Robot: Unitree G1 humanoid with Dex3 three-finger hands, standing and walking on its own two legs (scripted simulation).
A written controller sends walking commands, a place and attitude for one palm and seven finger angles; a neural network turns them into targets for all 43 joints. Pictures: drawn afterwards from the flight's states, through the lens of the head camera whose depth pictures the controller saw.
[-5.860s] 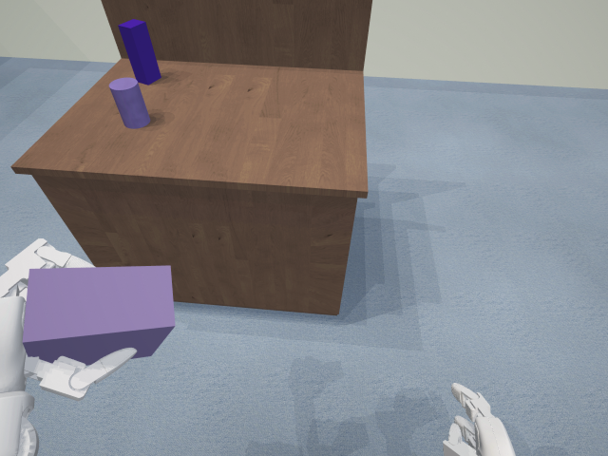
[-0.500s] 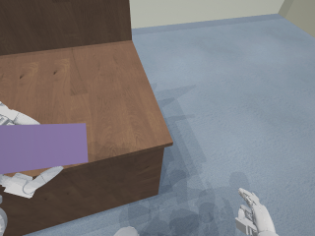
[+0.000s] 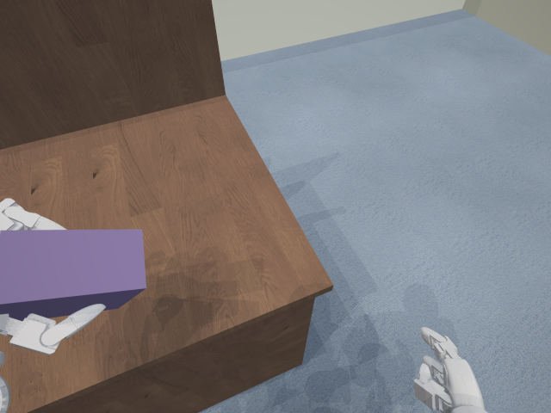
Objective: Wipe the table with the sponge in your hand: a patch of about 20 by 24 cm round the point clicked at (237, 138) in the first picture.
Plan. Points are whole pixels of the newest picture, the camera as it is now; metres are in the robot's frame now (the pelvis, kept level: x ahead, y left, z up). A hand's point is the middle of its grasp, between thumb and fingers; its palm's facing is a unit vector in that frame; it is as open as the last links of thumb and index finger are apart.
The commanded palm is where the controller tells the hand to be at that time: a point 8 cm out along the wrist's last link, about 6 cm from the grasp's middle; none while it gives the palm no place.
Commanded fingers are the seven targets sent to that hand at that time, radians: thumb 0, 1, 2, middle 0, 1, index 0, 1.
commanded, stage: come to a stop and stand still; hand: left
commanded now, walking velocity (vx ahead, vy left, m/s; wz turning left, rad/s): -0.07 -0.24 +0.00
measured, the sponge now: (91, 276) +0.23 +0.21 +0.15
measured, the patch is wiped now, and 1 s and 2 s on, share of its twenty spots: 0.00 0.00 0.00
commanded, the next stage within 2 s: look again from close up in 1.78 s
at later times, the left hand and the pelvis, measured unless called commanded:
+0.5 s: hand (14, 260) +0.23 +0.27 +0.18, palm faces +0.35 -0.84 -0.41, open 10.3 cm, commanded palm +0.19 +0.31 +0.19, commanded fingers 0.00 0.10 1.30 -1.20 -1.60 -1.20 -1.60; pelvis +0.02 +0.03 +0.02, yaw -1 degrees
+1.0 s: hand (8, 280) +0.22 +0.28 +0.17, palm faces +0.39 -0.79 -0.47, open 10.3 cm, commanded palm +0.16 +0.29 +0.19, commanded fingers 0.00 0.10 1.30 -1.20 -1.60 -1.20 -1.60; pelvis +0.02 +0.00 +0.01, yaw +4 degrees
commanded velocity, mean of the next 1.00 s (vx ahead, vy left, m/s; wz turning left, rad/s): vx -0.02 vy -0.05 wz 0.00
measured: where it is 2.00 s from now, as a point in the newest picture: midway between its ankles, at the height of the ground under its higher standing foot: outside the picture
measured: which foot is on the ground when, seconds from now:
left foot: down 0.00-1.00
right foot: down 0.00-0.12, up 0.14-0.32, down 0.34-1.00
